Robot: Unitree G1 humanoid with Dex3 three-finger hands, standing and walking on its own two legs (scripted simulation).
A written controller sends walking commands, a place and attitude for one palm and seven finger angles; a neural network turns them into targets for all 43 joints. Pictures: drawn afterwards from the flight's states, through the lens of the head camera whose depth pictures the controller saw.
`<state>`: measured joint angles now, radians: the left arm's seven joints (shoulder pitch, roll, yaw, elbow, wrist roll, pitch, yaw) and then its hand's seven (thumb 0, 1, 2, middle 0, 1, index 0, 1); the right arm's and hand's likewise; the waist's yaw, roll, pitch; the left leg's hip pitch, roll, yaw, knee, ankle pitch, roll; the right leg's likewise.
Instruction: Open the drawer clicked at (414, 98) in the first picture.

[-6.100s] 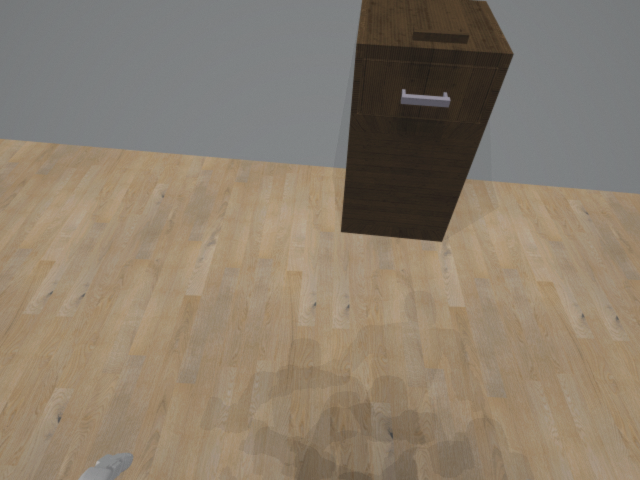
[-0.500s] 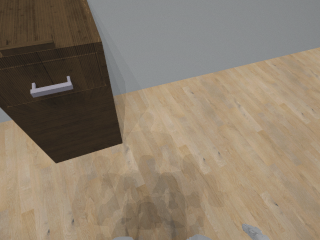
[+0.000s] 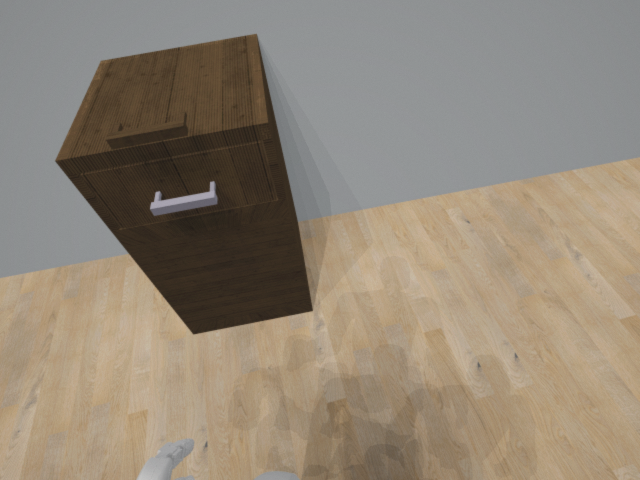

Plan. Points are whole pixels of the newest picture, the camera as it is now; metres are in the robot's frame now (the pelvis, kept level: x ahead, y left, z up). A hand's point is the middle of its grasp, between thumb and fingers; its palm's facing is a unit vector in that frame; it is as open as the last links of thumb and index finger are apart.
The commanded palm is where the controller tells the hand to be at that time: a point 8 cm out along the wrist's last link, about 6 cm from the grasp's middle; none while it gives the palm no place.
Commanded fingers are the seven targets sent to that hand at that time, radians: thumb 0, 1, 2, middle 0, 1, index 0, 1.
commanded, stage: turn to face it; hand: left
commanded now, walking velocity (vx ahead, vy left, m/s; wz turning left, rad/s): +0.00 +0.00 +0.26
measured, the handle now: (185, 197) +0.70 +0.33 -0.11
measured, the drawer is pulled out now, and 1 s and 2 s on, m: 0.00 0.00 0.00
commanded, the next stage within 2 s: take the last steps up to it in 0.08 s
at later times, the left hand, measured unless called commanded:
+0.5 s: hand out of the picture -0.09 +0.22 -0.18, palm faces +0.23 -0.96 -0.18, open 7.4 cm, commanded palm none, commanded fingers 0.00 0.90 0.90 -0.20 -0.30 -0.20 -0.30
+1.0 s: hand (191, 414) +0.25 +0.24 -0.18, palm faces +0.09 -0.98 -0.18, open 7.4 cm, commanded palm none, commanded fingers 0.00 0.90 0.90 -0.20 -0.30 -0.20 -0.30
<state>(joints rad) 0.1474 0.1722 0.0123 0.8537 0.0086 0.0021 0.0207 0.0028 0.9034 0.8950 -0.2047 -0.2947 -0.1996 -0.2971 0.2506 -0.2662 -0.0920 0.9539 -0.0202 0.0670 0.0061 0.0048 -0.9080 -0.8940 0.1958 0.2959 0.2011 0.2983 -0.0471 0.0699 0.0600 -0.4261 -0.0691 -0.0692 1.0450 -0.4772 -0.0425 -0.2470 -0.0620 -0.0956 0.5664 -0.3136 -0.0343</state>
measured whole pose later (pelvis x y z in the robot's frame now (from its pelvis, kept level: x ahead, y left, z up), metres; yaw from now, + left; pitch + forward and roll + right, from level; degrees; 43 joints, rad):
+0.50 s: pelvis +0.01 +0.05 +0.00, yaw +8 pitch -1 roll -1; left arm 0.42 0.21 0.04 1.11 0.02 0.03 0.01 0.01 0.91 0.90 -0.20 -0.29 -0.20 -0.30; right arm 0.18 -0.18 -0.03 0.99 -0.03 -0.02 0.01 0.00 -0.91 -0.89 0.19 0.30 0.20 0.30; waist 0.06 -0.05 0.01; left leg -0.17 0.01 0.11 0.54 -0.34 0.05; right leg -0.28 -0.10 -0.14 0.79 -0.47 0.01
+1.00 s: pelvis +0.17 +0.06 -0.02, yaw +7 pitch -1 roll +0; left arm 0.13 0.16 0.03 1.02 0.01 -0.03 -0.01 0.00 0.91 0.90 -0.20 -0.29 -0.19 -0.30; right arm 0.54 -0.10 -0.02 1.20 -0.02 -0.04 -0.04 0.00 -0.91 -0.89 0.20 0.30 0.20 0.30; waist -0.06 0.01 0.07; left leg 0.09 0.00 0.11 0.51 -0.50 0.02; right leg -0.41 -0.02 -0.13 0.61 -0.15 -0.06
